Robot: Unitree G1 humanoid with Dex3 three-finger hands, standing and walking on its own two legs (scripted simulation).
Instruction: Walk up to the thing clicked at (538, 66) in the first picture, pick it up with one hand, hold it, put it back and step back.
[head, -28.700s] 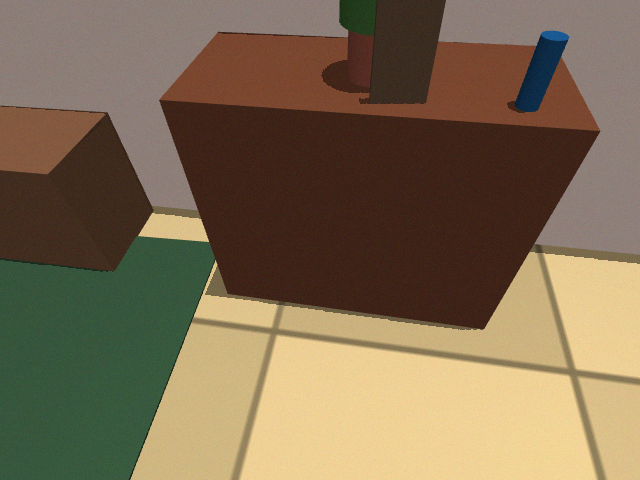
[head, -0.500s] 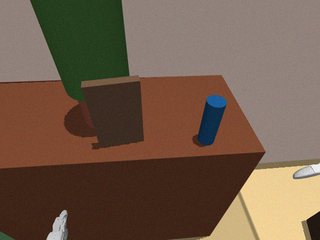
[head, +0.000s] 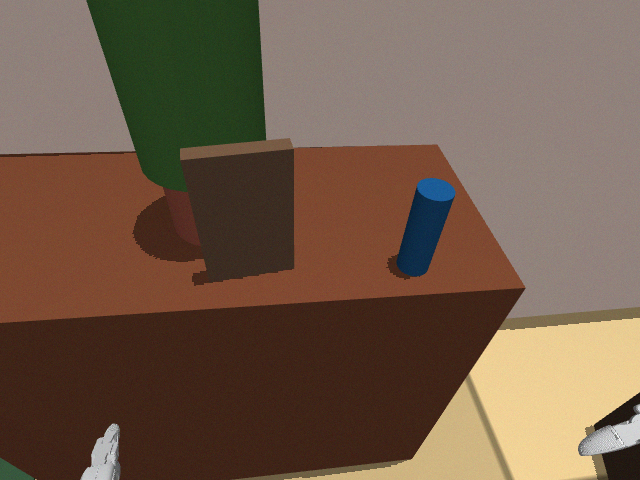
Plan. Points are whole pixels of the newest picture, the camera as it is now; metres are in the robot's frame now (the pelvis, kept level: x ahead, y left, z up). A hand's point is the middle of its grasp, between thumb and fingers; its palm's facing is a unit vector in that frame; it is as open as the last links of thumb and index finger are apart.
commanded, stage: sink last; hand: right
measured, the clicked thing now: (423, 230) +0.43 -0.15 +0.10
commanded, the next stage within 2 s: home in 0.08 s
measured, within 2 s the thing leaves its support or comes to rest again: neither
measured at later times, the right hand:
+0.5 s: hand (580, 383) +0.19 -0.24 +0.11, palm faces +0.29 +0.89 -0.36, open 17.7 cm
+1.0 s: hand (462, 461) +0.19 -0.19 -0.10, palm faces +0.09 +0.98 -0.20, open 17.7 cm
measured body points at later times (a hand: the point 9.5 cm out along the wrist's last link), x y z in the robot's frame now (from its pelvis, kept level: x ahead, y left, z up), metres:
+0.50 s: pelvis +0.00 -0.01 +0.00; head +0.01 +0.01 +0.45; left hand +0.17 +0.21 -0.09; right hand +0.17 -0.29 +0.13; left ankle +0.02 +0.12 -0.74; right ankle +0.02 -0.15 -0.74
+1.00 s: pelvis +0.02 -0.01 +0.00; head +0.05 -0.02 +0.45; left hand +0.17 +0.23 -0.10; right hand +0.18 -0.24 -0.08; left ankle +0.02 +0.12 -0.74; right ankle +0.02 -0.15 -0.74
